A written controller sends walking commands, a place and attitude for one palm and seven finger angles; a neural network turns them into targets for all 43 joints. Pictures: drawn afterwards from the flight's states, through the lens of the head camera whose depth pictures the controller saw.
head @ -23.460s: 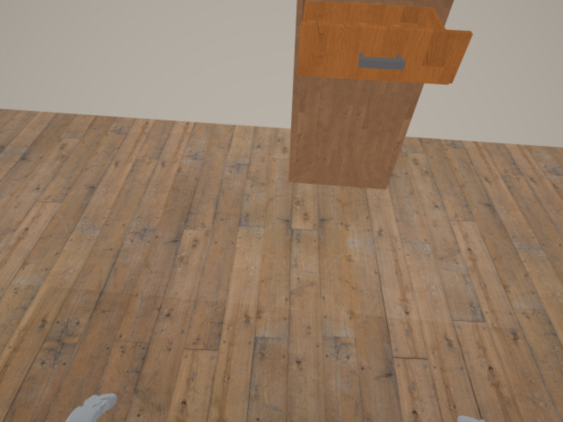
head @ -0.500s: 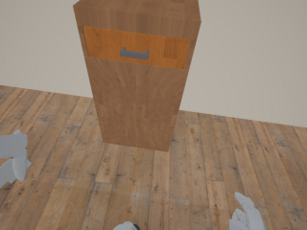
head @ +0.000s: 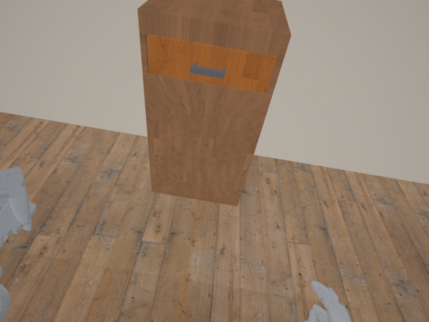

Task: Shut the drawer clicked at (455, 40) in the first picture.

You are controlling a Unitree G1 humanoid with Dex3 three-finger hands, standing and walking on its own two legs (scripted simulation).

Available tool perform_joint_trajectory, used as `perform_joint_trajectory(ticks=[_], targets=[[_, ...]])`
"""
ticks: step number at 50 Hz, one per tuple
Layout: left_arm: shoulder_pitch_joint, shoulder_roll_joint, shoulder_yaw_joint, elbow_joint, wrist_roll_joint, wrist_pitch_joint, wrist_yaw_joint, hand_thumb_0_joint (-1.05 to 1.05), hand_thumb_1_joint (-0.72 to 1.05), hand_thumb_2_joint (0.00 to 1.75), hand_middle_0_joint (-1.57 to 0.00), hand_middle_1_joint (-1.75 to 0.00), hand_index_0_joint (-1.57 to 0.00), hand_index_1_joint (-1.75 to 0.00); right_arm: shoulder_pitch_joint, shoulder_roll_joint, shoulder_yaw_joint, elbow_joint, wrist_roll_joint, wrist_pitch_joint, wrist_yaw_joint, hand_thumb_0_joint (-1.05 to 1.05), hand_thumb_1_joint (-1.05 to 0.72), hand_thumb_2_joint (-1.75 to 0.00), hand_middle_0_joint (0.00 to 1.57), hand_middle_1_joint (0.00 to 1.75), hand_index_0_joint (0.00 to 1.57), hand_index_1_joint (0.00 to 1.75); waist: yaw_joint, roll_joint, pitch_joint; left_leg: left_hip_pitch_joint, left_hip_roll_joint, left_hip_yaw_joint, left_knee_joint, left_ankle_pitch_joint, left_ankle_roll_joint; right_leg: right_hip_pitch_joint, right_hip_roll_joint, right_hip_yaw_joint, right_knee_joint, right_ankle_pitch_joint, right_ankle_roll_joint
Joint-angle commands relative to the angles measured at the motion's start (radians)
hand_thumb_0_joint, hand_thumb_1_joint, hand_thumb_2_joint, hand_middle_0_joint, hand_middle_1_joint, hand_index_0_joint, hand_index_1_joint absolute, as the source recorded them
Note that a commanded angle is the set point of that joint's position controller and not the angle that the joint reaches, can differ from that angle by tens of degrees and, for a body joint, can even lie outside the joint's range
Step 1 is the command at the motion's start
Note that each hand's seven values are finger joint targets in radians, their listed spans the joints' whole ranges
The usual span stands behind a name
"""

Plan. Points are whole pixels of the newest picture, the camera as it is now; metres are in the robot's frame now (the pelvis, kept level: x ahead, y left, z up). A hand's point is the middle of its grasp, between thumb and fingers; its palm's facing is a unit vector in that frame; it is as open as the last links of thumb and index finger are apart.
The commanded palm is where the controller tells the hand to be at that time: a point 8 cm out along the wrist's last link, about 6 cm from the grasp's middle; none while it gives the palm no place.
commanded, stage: stop stepping back and stand still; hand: left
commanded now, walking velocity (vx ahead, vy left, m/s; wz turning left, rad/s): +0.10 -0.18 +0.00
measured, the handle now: (208, 69) +0.91 +0.09 +0.05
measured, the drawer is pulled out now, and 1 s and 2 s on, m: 0.00 0.00 0.00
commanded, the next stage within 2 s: let the arm hang, fingers relaxed in 0.80 s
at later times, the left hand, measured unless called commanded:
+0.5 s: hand out of the picture +0.14 +0.27 +0.17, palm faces +0.39 -0.87 -0.30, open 3.3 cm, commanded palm +0.09 +0.31 +0.19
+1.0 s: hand (25, 287) +0.15 +0.30 +0.03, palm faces +0.18 -0.87 -0.46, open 3.2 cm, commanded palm none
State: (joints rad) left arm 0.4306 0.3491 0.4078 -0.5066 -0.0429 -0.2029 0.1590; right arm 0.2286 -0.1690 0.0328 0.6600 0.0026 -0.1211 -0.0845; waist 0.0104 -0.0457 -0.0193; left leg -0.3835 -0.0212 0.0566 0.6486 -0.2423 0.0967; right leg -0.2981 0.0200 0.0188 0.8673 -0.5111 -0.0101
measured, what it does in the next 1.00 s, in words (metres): steps on the spot: right foot, then left foot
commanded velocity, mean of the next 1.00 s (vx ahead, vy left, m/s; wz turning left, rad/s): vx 0.04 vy -0.04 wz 0.00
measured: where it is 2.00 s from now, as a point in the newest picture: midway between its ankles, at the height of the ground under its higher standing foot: outside the picture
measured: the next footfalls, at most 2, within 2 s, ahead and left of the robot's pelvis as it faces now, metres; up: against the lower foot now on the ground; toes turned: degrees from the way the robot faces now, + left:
right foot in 0.34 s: -0.03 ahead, -0.06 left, +0.00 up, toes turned -3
left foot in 0.52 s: +0.01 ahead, +0.17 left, +0.00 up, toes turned -1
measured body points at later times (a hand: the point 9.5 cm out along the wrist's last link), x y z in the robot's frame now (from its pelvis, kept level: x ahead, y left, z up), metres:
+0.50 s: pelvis -0.05 +0.03 +0.00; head -0.09 +0.06 +0.45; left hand +0.11 +0.31 +0.19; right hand +0.08 -0.22 -0.07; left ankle +0.01 +0.15 -0.71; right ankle -0.10 -0.07 -0.72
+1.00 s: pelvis -0.05 +0.06 +0.00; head -0.04 +0.04 +0.45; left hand +0.14 +0.35 +0.06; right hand +0.08 -0.20 -0.12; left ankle -0.03 +0.17 -0.72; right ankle -0.07 -0.06 -0.72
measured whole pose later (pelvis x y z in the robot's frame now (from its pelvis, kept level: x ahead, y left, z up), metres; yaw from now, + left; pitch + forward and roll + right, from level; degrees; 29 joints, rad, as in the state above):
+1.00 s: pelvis -0.05 +0.06 +0.00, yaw +0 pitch +1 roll +1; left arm 0.41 0.31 0.19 -0.02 0.02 -0.07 0.05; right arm 0.19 -0.29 -0.03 0.77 -0.01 -0.07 0.00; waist 0.00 0.05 0.01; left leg -0.35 -0.03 0.00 0.60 -0.27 0.02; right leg -0.32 -0.04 -0.04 0.68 -0.34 0.00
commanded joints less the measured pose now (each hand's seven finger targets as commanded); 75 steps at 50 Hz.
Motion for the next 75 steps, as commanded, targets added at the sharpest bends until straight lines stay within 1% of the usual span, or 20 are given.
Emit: perform_joint_trajectory(ticks=[1, 6, 13, 14, 16, 17, 19, 21, 25, 27, 30, 34, 38, 44, 45, 48, 51, 54, 61, 75], targets=[[0.053, 0.158, 0.007, -0.331, 0.012, -0.057, -0.003, 0.00, 0.90, 0.90, -1.40, -1.60, -1.40, -1.60, -0.100, -0.153, -0.057, -0.195, -0.011, -0.087, 0.022, 0.00, -0.90, -0.90, 0.20, 0.30, 0.20, 0.30, -0.010, 0.087, -0.027, 0.137, 0.307, -0.449, -0.563, -0.404, -0.112, -0.154, 0.007, 0.026, 0.164, 0.088, -0.009], [0.321, 0.199, 0.062, -0.430, 0.020, -0.029, 0.003, 0.00, 0.90, 0.90, -1.40, -1.60, -1.40, -1.60, -0.118, -0.134, -0.055, -0.224, -0.021, -0.054, 0.048, 0.00, -0.90, -0.90, 0.20, 0.30, 0.20, 0.30, 0.006, 0.309, -0.038, -0.009, 0.208, -0.176, -0.645, -0.416, -0.179, 0.037, 0.046, -0.123, 0.034, 0.168, -0.006], [0.214, 0.221, 0.090, -0.270, -0.003, 0.020, 0.036, 0.00, 0.90, 0.90, -1.40, -1.60, -1.40, -1.60, -0.089, -0.133, -0.076, -0.197, -0.030, -0.006, -0.011, 0.00, -0.90, -0.90, 0.20, 0.30, 0.20, 0.30, -0.010, 0.258, -0.067, 0.031, 0.184, -0.095, -0.505, -0.309, -0.186, 0.266, 0.079, -0.190, -0.398, -0.054, -0.058], [0.222, 0.228, 0.093, -0.247, -0.004, 0.026, 0.030, 0.00, 0.90, 0.90, -1.40, -1.60, -1.40, -1.60, -0.072, -0.136, -0.082, -0.183, -0.027, -0.001, -0.010, 0.00, -0.90, -0.90, 0.20, 0.30, 0.20, 0.30, -0.009, 0.165, -0.086, 0.017, 0.147, -0.053, -0.372, -0.253, -0.186, 0.309, 0.038, -0.141, -0.495, -0.015, -0.078], [0.170, 0.225, 0.072, -0.249, -0.005, 0.023, 0.010, 0.00, 0.90, 0.90, -1.40, -1.60, -1.40, -1.60, -0.055, -0.144, -0.090, -0.165, 0.000, 0.013, 0.002, 0.00, -0.90, -0.90, 0.20, 0.30, 0.20, 0.30, -0.021, -0.168, -0.048, -0.004, 0.039, 0.007, 0.193, -0.118, -0.106, 0.085, -0.262, 0.198, -0.666, 0.085, -0.179], [0.151, 0.225, 0.083, -0.246, -0.008, 0.013, 0.009, 0.00, 0.90, 0.90, -1.40, -1.60, -1.40, -1.60, -0.079, -0.150, -0.089, -0.170, -0.003, 0.014, 0.010, 0.00, -0.90, -0.90, 0.20, 0.30, 0.20, 0.30, -0.008, -0.168, -0.008, -0.143, 0.024, -0.051, 0.394, -0.155, -0.094, 0.064, -0.361, 0.328, -0.712, 0.143, -0.235], [0.049, 0.252, 0.101, -0.284, -0.009, -0.030, 0.010, 0.00, 0.90, 0.90, -1.40, -1.60, -1.40, -1.60, -0.086, -0.142, -0.076, -0.180, -0.001, -0.010, 0.035, 0.00, -0.90, -0.90, 0.20, 0.30, 0.20, 0.30, -0.030, -0.178, -0.023, -0.215, 0.103, -0.120, 0.457, -0.161, -0.109, 0.112, -0.403, 0.295, -0.626, 0.239, -0.261], [0.068, 0.144, 0.004, -0.213, 0.005, -0.022, -0.005, 0.00, 0.90, 0.90, -1.40, -1.60, -1.40, -1.60, -0.104, -0.175, -0.106, -0.168, 0.010, -0.014, 0.021, 0.00, -0.90, -0.90, 0.20, 0.30, 0.20, 0.30, -0.039, -0.130, 0.081, -0.081, 0.116, -0.107, 0.270, -0.093, -0.095, -0.043, -0.289, 0.191, -0.620, 0.065, -0.189], [-0.028, 0.187, 0.011, -0.369, 0.018, -0.066, 0.010, 0.00, 0.90, 0.90, -1.40, -1.60, -1.40, -1.60, -0.129, -0.149, -0.062, -0.155, -0.008, -0.051, -0.005, 0.00, -0.90, -0.90, 0.20, 0.30, 0.20, 0.30, -0.037, 0.233, 0.122, 0.205, 0.071, -0.030, -0.204, -0.025, -0.078, -0.130, -0.159, 0.007, -0.390, 0.102, -0.088], [-0.003, 0.221, 0.053, -0.402, 0.027, -0.088, 0.018, 0.00, 0.90, 0.90, -1.40, -1.60, -1.40, -1.60, -0.115, -0.170, -0.066, -0.177, -0.014, -0.072, -0.005, 0.00, -0.90, -0.90, 0.20, 0.30, 0.20, 0.30, -0.013, 0.467, 0.083, 0.230, 0.273, -0.359, -0.354, 0.038, 0.004, -0.173, -0.024, -0.065, -0.157, 0.044, 0.003], [0.065, 0.245, 0.127, -0.334, 0.014, -0.092, 0.009, 0.00, 0.90, 0.90, -1.40, -1.60, -1.40, -1.60, -0.090, -0.132, -0.060, -0.167, -0.023, -0.082, 0.006, 0.00, -0.90, -0.90, 0.20, 0.30, 0.20, 0.30, -0.019, 0.306, 0.047, 0.036, 0.301, -0.413, -0.458, -0.092, 0.044, 0.016, -0.020, -0.020, -0.074, -0.006, 0.010], [0.266, 0.194, 0.126, -0.256, 0.007, -0.074, -0.003, 0.00, 0.90, 0.90, -1.40, -1.60, -1.40, -1.60, -0.094, -0.131, -0.068, -0.207, 0.002, -0.053, 0.029, 0.00, -0.90, -0.90, 0.20, 0.30, 0.20, 0.30, -0.016, 0.162, -0.023, -0.088, 0.166, -0.139, -0.332, -0.269, -0.044, 0.240, -0.028, -0.050, -0.393, 0.136, -0.002], [0.280, 0.192, 0.116, -0.199, -0.014, -0.055, -0.008, 0.00, 0.90, 0.90, -1.40, -1.60, -1.40, -1.60, -0.086, -0.120, -0.081, -0.187, 0.007, -0.013, 0.032, 0.00, -0.90, -0.90, 0.20, 0.30, 0.20, 0.30, -0.025, -0.171, 0.028, -0.019, 0.042, -0.053, 0.149, -0.114, -0.105, -0.053, -0.299, 0.347, -0.714, -0.138, -0.136], [0.172, 0.164, 0.064, -0.244, 0.005, -0.078, 0.014, 0.00, 0.90, 0.90, -1.40, -1.60, -1.40, -1.60, -0.100, -0.137, -0.067, -0.158, 0.002, -0.055, -0.002, 0.00, -0.90, -0.90, 0.20, 0.30, 0.20, 0.30, -0.024, 0.060, -0.071, 0.216, 0.106, -0.087, -0.261, 0.192, -0.064, 0.096, -0.123, 0.034, -0.392, 0.432, -0.016], [0.064, 0.036, -0.304, 0.548, 0.105, 0.080, -0.141, 0.00, 0.90, 0.90, -1.40, -1.60, -1.40, -1.60, -0.110, -0.349, -0.134, 0.058, -0.012, -0.083, 0.106, 0.00, -0.90, -0.90, 0.20, 0.30, 0.20, 0.30, -0.064, 0.155, -0.048, 0.188, 0.168, -0.198, -0.052, 0.625, -0.034, -0.089, -0.152, -0.039, -0.154, 0.683, 0.003], [0.047, -0.047, -0.307, 0.594, 0.082, 0.188, -0.143, 0.00, 0.90, 0.90, -1.28, -1.47, -1.28, -1.47, -0.048, -0.263, -0.109, 0.013, -0.014, 0.027, 0.089, 0.00, -0.90, -0.90, 0.20, 0.30, 0.20, 0.30, -0.020, 0.096, -0.135, 0.185, 0.232, -0.217, -0.088, 0.878, 0.007, -0.029, -0.069, -0.044, -0.146, 0.269, 0.006], [-0.039, 0.019, -0.307, 0.786, 0.079, 0.183, -0.145, 0.00, 0.90, 0.90, -1.16, -1.34, -1.16, -1.34, -0.085, -0.279, -0.097, 0.022, -0.026, 0.055, 0.082, 0.00, -0.90, -0.90, 0.20, 0.30, 0.20, 0.30, 0.007, -0.048, -0.126, 0.098, 0.197, -0.217, -0.128, 0.622, 0.005, 0.126, -0.072, -0.012, -0.258, 0.390, -0.007], [-0.100, 0.095, -0.318, 0.994, 0.078, 0.181, -0.147, 0.00, 0.90, 0.90, -1.04, -1.21, -1.04, -1.21, -0.070, -0.228, -0.091, 0.058, -0.024, 0.084, 0.081, 0.00, -0.90, -0.90, 0.20, 0.30, 0.20, 0.30, -0.015, -0.126, -0.129, 0.111, 0.055, -0.096, -0.064, 0.257, -0.075, 0.151, -0.205, 0.103, -0.350, 0.759, -0.078], [-0.167, 0.018, -0.369, 1.301, 0.059, 0.207, -0.144, 0.00, 0.90, 0.90, -0.76, -0.91, -0.76, -0.91, -0.098, -0.174, -0.062, 0.182, -0.029, 0.127, 0.076, 0.00, -0.90, -0.90, 0.20, 0.30, 0.20, 0.30, -0.007, 0.256, 0.013, 0.091, 0.098, -0.166, -0.260, 0.007, -0.069, 0.082, -0.110, 0.057, -0.486, 0.210, -0.032], [-0.165, 0.002, -0.384, 1.556, 0.054, 0.199, -0.143, 0.00, 0.90, 0.90, -0.20, -0.30, -0.20, -0.30, 0.052, -0.161, -0.065, 0.367, -0.021, 0.125, 0.065, 0.00, -0.90, -0.90, 0.20, 0.30, 0.20, 0.30, -0.017, 0.033, 0.059, 0.153, 0.111, -0.160, -0.317, -0.033, -0.067, 0.046, -0.116, 0.041, -0.564, 0.153, -0.036]])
